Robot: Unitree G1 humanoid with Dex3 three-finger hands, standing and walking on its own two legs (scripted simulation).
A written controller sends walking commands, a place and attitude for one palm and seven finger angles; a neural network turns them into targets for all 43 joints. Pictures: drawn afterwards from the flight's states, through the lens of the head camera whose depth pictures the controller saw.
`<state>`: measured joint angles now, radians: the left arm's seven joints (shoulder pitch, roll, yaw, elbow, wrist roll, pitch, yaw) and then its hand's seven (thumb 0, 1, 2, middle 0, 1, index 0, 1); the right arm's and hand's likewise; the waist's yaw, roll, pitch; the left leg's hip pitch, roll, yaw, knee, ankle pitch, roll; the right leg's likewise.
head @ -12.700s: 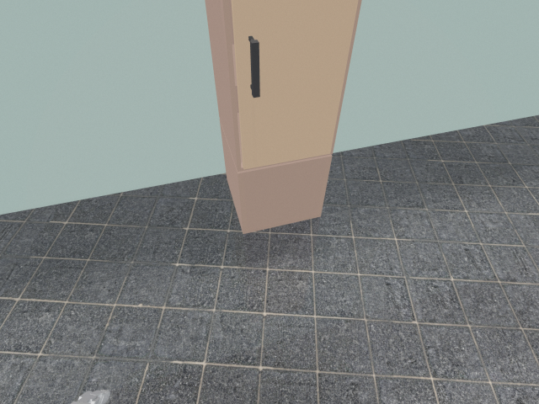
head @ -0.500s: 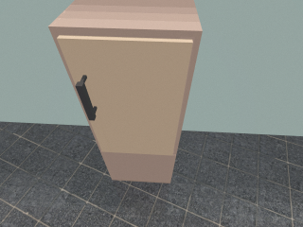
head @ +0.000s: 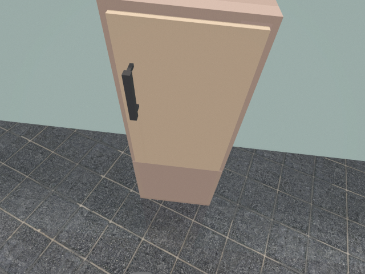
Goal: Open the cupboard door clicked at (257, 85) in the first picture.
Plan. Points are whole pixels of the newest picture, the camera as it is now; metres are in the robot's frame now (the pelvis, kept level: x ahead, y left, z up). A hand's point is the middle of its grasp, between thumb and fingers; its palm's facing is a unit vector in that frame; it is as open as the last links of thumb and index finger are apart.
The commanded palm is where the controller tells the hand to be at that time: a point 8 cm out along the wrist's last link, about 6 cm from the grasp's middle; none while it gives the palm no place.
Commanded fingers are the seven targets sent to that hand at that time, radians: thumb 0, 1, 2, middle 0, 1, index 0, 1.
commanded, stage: come to a stop and stand still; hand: left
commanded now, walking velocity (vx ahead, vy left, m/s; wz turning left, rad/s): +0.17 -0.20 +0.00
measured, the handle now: (132, 93) +0.54 +0.18 +0.07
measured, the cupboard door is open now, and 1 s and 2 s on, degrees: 0 0 0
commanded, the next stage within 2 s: look again from close up in 1.16 s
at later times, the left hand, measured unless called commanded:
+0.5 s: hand out of the picture -0.01 +0.15 -0.16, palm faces +0.01 -0.98 -0.19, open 7.3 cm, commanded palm none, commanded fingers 0.00 0.90 0.90 -0.20 -0.30 -0.20 -0.30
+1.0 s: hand out of the picture -0.03 +0.08 -0.16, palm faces +0.07 -0.99 -0.13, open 7.4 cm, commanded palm none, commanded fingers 0.00 0.90 0.90 -0.20 -0.30 -0.20 -0.30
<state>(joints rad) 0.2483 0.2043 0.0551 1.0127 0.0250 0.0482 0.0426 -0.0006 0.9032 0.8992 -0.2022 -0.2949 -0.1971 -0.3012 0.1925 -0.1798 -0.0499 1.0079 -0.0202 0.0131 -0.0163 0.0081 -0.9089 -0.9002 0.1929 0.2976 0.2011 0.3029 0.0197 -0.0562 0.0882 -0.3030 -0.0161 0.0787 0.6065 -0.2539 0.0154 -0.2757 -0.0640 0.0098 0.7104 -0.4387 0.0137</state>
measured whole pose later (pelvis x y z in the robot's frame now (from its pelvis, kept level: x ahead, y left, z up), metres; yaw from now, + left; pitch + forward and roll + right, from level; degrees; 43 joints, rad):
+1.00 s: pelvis +0.02 -0.05 +0.02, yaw +0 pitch -1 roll +1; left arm 0.37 0.08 0.00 1.15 0.01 -0.02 0.04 0.00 0.91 0.90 -0.20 -0.29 -0.20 -0.30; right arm 0.28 -0.12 0.00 1.17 -0.01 0.00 -0.05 0.03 -0.93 -0.90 0.19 0.30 0.20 0.30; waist 0.01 -0.02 0.03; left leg -0.21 0.06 0.04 0.44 -0.21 -0.05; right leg -0.07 0.05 -0.08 0.41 -0.33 -0.07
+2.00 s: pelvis -0.02 +0.01 +0.01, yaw +0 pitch +1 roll +1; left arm 0.49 0.19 0.02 0.15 -0.14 -0.05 0.12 0.01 0.87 0.88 -0.20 -0.32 -0.20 -0.33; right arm 0.36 -0.21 0.03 0.84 0.04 -0.24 -0.05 0.02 -0.91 -0.90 0.20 0.30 0.21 0.30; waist -0.02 -0.01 -0.02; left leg -0.34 -0.11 0.08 0.52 -0.20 0.08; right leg -0.31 -0.03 -0.04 0.64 -0.38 -0.02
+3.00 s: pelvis -0.01 +0.01 -0.03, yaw +0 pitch +9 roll -3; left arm 0.27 0.36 0.31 0.09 -0.36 -0.31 -0.41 -0.01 -0.25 0.41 -0.28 -1.04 -0.28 -1.04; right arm 0.27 -0.28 0.01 0.55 0.05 -0.21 -0.07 0.02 -0.90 -0.90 0.20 0.30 0.20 0.30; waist -0.01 0.02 -0.12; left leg -0.68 -0.02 0.03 0.92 -0.40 0.08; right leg -0.57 0.06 -0.08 0.86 -0.45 -0.04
